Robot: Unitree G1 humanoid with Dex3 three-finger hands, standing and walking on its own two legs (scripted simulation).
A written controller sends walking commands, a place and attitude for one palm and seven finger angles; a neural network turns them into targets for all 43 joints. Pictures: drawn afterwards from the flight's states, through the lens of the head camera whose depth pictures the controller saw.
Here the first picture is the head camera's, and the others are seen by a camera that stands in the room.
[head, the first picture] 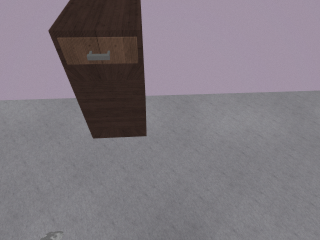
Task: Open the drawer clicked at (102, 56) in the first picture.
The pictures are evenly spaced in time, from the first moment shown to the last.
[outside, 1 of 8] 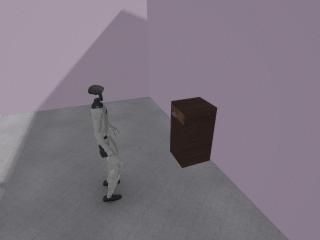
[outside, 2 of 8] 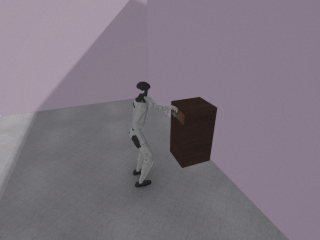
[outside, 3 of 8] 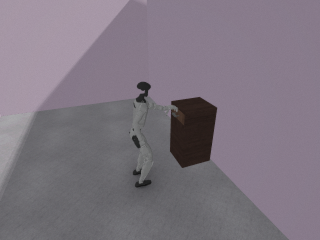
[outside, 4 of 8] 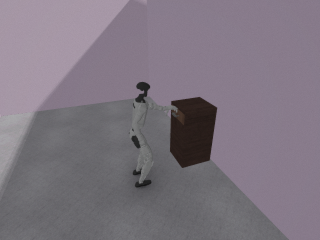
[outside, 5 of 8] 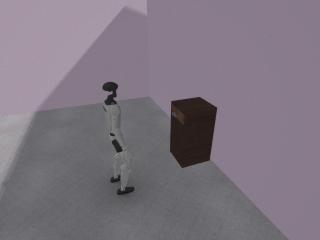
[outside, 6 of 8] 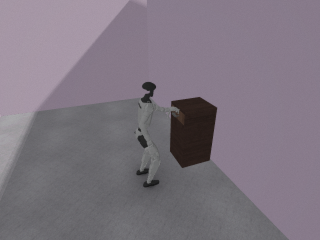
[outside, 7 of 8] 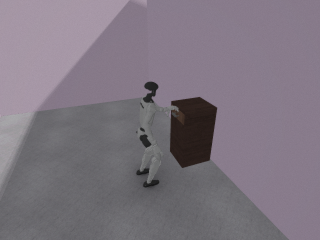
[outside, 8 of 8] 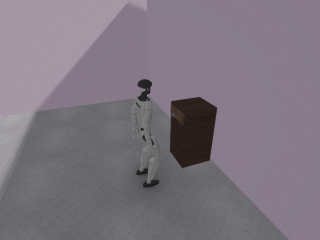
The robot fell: no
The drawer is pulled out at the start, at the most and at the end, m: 0.00 0.02 0.02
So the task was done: no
